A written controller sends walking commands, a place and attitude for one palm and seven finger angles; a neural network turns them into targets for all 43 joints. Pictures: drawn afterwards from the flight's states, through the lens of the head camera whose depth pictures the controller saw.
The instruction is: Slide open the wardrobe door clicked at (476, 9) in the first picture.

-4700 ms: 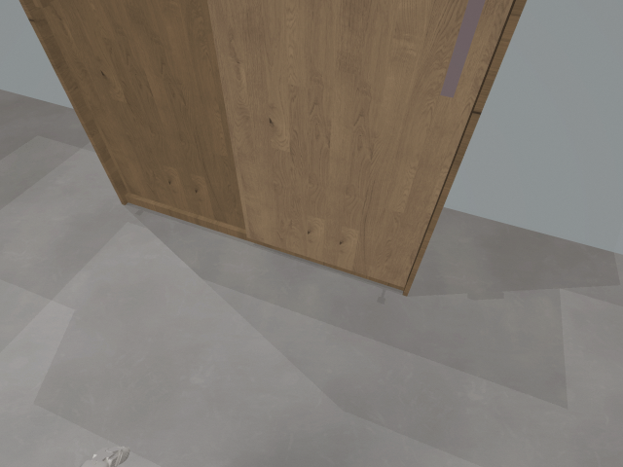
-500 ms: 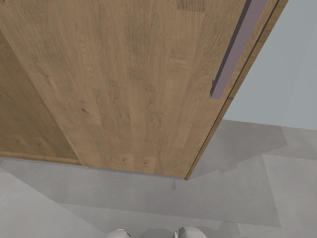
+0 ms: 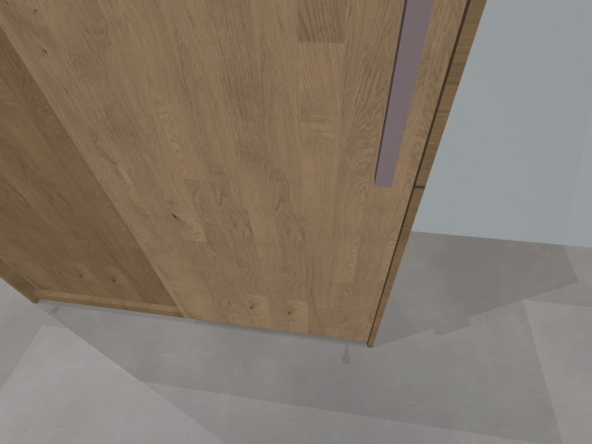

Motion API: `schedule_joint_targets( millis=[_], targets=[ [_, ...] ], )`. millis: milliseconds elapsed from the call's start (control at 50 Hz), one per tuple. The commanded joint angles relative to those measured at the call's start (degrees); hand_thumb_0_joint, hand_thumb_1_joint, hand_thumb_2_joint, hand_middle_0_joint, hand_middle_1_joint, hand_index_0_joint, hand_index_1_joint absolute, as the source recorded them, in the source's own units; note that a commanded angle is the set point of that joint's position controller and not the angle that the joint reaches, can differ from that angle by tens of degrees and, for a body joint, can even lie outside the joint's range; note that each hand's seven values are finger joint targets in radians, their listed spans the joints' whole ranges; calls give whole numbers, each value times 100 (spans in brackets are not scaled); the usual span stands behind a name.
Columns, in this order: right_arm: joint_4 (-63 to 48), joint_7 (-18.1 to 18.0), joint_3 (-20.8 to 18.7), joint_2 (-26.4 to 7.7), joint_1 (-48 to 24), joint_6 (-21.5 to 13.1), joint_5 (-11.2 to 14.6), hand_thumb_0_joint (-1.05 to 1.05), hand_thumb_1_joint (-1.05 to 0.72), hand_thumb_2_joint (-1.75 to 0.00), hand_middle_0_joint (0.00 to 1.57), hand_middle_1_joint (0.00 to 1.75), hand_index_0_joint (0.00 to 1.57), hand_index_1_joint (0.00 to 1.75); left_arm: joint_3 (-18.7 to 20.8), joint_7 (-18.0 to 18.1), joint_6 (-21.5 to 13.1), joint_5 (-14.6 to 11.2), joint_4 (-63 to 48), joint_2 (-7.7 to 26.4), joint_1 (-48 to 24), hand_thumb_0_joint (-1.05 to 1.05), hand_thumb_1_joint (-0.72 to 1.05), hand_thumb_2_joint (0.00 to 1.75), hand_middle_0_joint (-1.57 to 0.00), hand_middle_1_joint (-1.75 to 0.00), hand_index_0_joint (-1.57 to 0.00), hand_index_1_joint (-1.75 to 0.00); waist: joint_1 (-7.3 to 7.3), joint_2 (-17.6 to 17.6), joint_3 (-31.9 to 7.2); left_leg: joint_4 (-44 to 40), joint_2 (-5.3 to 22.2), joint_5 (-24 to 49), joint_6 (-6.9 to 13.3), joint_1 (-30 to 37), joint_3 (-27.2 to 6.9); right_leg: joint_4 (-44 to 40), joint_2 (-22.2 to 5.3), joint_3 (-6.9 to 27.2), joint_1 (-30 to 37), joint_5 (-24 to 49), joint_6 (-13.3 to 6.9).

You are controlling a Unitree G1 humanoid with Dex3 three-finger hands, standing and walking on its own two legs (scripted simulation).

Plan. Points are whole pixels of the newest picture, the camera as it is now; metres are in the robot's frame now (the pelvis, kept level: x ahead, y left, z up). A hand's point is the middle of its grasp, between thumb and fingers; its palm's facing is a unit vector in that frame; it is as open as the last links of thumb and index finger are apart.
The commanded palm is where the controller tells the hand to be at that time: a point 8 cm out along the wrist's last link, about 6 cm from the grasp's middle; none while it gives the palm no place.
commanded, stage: come to a stop and stand still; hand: right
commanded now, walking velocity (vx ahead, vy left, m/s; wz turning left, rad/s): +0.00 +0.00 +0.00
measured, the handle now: (397, 95) +0.53 -0.10 +0.21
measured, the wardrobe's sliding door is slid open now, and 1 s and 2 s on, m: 0.00 0.00 0.00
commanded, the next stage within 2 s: look again from close up in 0.62 s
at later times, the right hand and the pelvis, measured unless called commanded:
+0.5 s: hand out of the picture +0.05 -0.14 -0.18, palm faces +0.03 +0.97 -0.26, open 7.3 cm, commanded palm none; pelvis +0.01 +0.05 -0.02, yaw -1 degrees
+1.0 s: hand out of the picture +0.01 -0.14 -0.18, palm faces +0.04 +0.97 -0.24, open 7.4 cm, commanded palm none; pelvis +0.00 +0.05 -0.01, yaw -1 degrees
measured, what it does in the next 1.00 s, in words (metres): steps on the spot: left foot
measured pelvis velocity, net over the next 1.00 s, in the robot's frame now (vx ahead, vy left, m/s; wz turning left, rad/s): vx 0.00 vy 0.05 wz -0.02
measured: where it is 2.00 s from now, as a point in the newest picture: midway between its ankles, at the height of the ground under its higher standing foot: outside the picture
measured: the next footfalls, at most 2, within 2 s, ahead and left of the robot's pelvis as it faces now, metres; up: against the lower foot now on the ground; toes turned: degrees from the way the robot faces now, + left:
left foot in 0.10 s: +0.09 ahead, +0.16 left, +0.00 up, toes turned +3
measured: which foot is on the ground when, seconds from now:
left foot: up 0.00-0.08, down 0.10-1.00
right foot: down 0.00-1.00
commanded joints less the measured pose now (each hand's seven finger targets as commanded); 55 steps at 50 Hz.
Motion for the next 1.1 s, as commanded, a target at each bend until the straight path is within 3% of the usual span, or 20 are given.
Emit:
schedule_joint_targets(
  millis=[0, 20, 40, 60, 80, 100, 120, 160, 180, 260, 340, 400, 540, 740, 920, 1080],
  targets=[
    [-322, -42, 20, 36, -201, -256, 48, 0, -90, -90, 20, 30, 20, 30, 258, 95, -67, 2, 5, 1113, 265, 0, 90, 90, -20, -30, -20, -30, 7, -1196, -179, -1391, -10, 268, 121, 342, 86, -14, -1385, 1088, 303, 2586, -628],
    [165, -328, 112, -179, 614, -384, 4, 0, -90, -90, 20, 30, 20, 30, 230, 0, -142, -108, -286, 1338, -547, 0, 90, 90, -20, -30, -20, -30, -499, -1053, -122, -1710, 509, 1414, 458, 897, -546, 1280, -1311, 487, -682, 2226, -226],
    [-87, -283, 106, -447, 609, -462, -4, 0, -90, -90, 20, 30, 20, 30, 87, -99, -90, -66, -554, 659, -437, 0, 90, 90, -20, -30, -20, -30, -358, 197, 112, -2663, 680, 478, 566, 689, -993, 1445, -432, 102, -1310, -556, 24],
    [-171, -269, 146, -536, 336, -502, -32, 0, -90, -90, 20, 30, 20, 30, 25, -148, -72, -28, -545, 449, -17, 0, 90, 90, -20, -30, -20, -30, -61, 486, 27, -2885, 1089, -41, 881, 376, -1307, 1754, -147, -22, -1120, -1077, 104],
    [-244, -239, 143, -604, 45, -547, -38, 0, -90, -90, 20, 30, 20, 30, 2, -201, -75, 24, -494, 330, 240, 0, 90, 90, -20, -30, -20, -30, 85, -147, -363, -2422, 1026, 741, 906, 365, -892, 1454, -78, -60, -499, -739, 153],
    [-239, -249, 137, -567, 29, -569, -26, 0, -90, -90, 20, 30, 20, 30, -8, -203, -123, -21, -402, 333, 474, 0, 90, 90, -20, -30, -20, -30, 146, 40, -768, -2043, 774, 891, 836, 675, -672, 1091, -69, 33, -412, -401, 165],
    [-194, -264, 144, -416, 20, -575, 22, 0, -90, -90, 20, 30, 20, 30, 7, -165, -162, -20, -345, 541, 472, 0, 90, 90, -20, -30, -20, -30, 92, 301, -712, -1740, 523, 1127, 690, 675, -533, 1039, -295, 313, -360, 254, 80],
    [-131, -266, 198, -196, 26, -510, 40, 0, -90, -90, 20, 30, 20, 30, 7, -95, -193, -33, -286, 724, 366, 0, 90, 90, -20, -30, -20, -30, -29, -668, -228, -1466, 272, 1256, 524, 631, -265, 763, -622, 554, -560, 946, -33],
    [-111, -269, 192, -192, 27, -511, 24, 0, -90, -90, 20, 30, 20, 30, -7, -71, -190, -22, -297, 690, 291, 0, 90, 90, -20, -30, -20, -30, -67, -889, 58, -1459, 256, 1325, 526, 650, -251, 719, -652, 562, -738, 1201, -46],
    [-125, -252, 185, -280, 31, -529, 44, 0, -90, -90, 20, 30, 20, 30, -38, -54, -140, -36, -314, 670, 268, 0, 90, 90, -20, -30, -20, -30, -46, -37, 173, -1749, 421, 1704, 552, 610, -463, 726, -441, 351, -665, 537, 54],
    [-190, -257, 151, -383, -11, -563, 41, 0, -90, -90, 20, 30, 20, 30, -35, -59, -128, -35, -263, 657, 223, 0, 90, 90, -20, -30, -20, -30, -26, 57, 96, -1848, 496, 2054, 574, 700, -531, 681, -380, 278, -479, 533, 91],
    [-229, -261, 134, -415, -44, -562, 25, 0, -90, -90, 20, 30, 20, 30, -35, -62, -118, -37, -210, 687, 120, 0, 90, 90, -20, -30, -20, -30, -41, 101, 247, -1911, 499, 2067, 560, 667, -504, 608, -367, 289, -466, 535, 104],
    [-257, -242, 79, -572, -13, -585, 29, 0, -90, -90, 20, 30, 20, 30, -22, -60, -113, -39, -222, 829, -66, 0, 90, 90, -20, -30, -20, -30, -69, -12, 53, -2032, 554, 2287, 603, 832, -565, 540, -382, 238, -277, 571, 126],
    [-217, -214, 61, -705, -26, -575, 29, 0, -90, -90, 20, 30, 20, 30, -19, -62, -118, -49, -159, 985, -232, 0, 90, 90, -20, -30, -20, -30, -113, -176, 24, -2206, 542, 1992, 610, 900, -566, 415, -424, 260, -220, 518, 134],
    [-196, -187, 73, -746, -97, -536, 30, 0, -90, -90, 20, 30, 20, 30, -28, -74, -117, -43, -110, 1059, -274, 0, 90, 90, -20, -30, -20, -30, -136, -259, 186, -2352, 497, 1262, 574, 777, -538, 235, -460, 341, -331, 305, 108],
    [-202, -181, 70, -759, -156, -531, 27, 0, -90, -90, 20, 30, 20, 30, -17, -71, -149, -46, -95, 1115, -300, 0, 90, 90, -20, -30, -20, -30, -164, -231, 63, -2232, 450, 1425, 558, 903, -484, 138, -526, 431, -338, 461, 62]
  ],
)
